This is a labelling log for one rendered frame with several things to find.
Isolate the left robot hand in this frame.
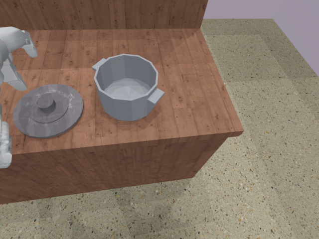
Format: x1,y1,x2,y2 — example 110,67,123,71
0,26,38,91

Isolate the table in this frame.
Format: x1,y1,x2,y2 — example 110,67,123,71
0,0,244,205

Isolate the knob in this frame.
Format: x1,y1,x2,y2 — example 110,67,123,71
36,96,56,112

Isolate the lid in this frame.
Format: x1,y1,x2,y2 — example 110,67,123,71
13,84,84,138

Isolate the robot left upper arm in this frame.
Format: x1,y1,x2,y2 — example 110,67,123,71
0,120,12,168

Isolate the pot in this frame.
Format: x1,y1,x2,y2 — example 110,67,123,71
92,54,165,121

